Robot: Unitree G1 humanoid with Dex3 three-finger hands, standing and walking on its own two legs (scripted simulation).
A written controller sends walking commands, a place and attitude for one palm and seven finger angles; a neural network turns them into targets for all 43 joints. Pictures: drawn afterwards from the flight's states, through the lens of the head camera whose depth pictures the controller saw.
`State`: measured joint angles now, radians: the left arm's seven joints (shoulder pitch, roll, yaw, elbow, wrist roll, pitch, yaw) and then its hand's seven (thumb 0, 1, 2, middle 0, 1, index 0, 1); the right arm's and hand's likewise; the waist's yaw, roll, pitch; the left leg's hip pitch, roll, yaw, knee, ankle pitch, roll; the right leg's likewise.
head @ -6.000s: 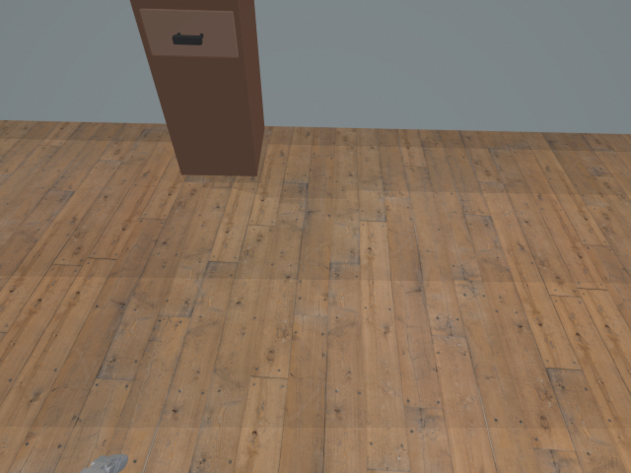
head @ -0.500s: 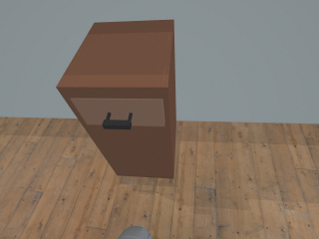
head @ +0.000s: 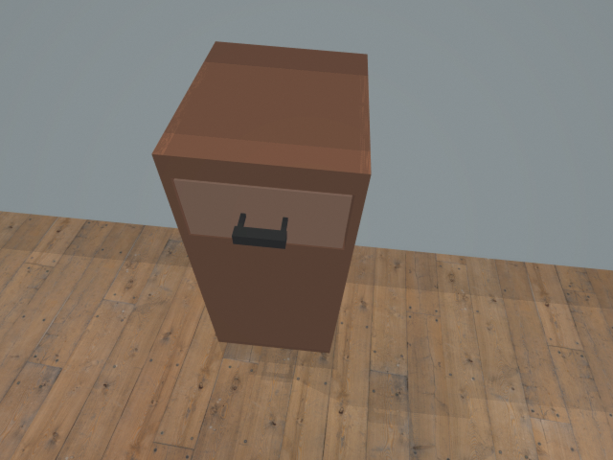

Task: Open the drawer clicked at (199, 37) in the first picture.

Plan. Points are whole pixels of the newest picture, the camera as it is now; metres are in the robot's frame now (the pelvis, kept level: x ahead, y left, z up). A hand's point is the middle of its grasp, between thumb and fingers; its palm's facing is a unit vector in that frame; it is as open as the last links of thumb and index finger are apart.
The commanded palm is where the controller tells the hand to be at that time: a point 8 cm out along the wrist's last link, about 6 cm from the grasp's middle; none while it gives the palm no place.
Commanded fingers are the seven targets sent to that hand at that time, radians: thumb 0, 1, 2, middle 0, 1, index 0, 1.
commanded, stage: come to a stop and stand still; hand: left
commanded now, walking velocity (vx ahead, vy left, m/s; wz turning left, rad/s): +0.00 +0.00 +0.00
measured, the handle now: (261, 228) +0.53 +0.14 -0.09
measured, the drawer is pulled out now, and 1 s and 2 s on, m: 0.00 0.00 0.00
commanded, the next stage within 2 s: look again from close up in 0.24 s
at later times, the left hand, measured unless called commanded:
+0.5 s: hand out of the picture -0.01 +0.17 -0.17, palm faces -0.01 -0.98 -0.21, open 7.3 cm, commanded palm none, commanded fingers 0.00 0.90 0.90 -0.20 -0.30 -0.20 -0.30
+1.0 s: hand out of the picture -0.01 +0.17 -0.17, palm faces -0.06 -0.97 -0.25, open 7.3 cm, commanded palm +0.09 +0.20 -0.06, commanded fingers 0.00 0.81 0.86 -0.21 -0.36 -0.21 -0.36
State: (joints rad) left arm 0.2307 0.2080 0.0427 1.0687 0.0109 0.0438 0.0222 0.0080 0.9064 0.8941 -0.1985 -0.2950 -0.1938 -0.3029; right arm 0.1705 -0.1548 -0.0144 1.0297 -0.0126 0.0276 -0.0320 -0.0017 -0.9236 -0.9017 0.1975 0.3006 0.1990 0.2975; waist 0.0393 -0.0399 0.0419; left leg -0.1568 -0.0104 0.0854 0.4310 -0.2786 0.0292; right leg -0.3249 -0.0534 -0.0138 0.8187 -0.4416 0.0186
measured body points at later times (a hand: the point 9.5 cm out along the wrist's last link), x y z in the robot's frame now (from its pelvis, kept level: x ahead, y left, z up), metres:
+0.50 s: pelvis -0.03 -0.01 +0.00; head -0.02 -0.02 +0.45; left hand -0.01 +0.22 -0.16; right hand -0.05 -0.23 -0.17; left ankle -0.03 +0.10 -0.74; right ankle -0.04 -0.11 -0.74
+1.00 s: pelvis -0.01 +0.00 +0.00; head +0.01 -0.01 +0.45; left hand +0.00 +0.22 -0.15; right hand +0.00 -0.23 -0.16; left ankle -0.03 +0.10 -0.74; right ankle -0.04 -0.11 -0.74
